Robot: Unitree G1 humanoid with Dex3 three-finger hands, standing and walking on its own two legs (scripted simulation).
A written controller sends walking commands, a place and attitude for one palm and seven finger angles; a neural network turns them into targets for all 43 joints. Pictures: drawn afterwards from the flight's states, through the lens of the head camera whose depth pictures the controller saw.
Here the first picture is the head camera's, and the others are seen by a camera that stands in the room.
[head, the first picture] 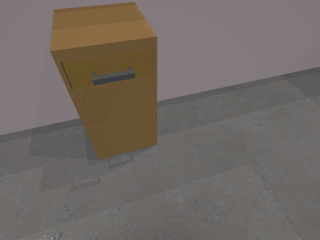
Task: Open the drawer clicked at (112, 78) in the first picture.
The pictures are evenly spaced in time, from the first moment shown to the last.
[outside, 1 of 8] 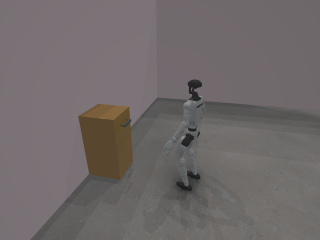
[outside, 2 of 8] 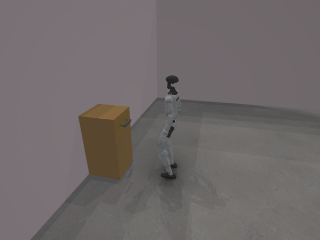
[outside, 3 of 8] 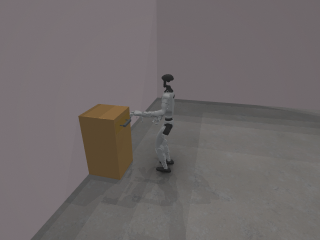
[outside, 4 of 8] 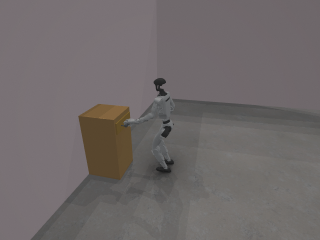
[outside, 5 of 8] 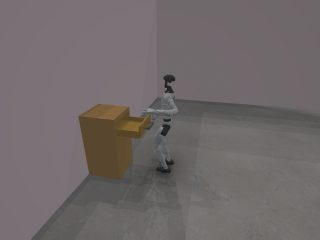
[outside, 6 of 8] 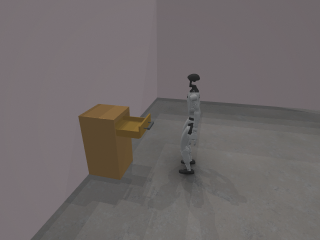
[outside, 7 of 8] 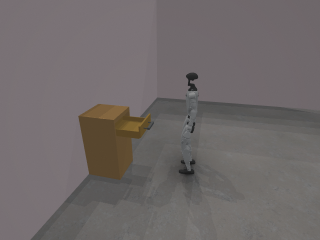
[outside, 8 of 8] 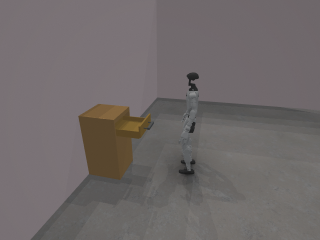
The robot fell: no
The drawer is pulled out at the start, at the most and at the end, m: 0.00 0.30 0.30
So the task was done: yes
